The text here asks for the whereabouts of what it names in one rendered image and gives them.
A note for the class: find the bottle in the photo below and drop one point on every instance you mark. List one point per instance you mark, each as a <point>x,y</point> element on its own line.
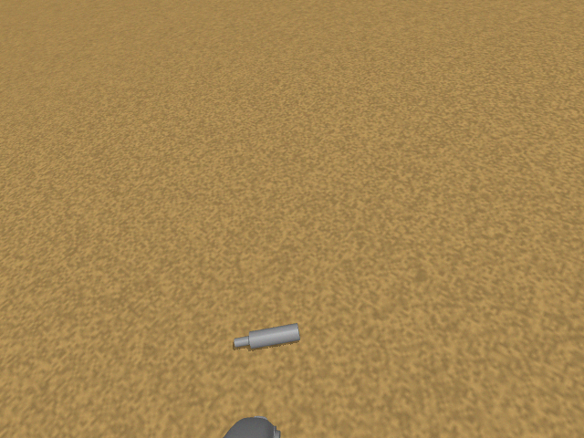
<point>269,336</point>

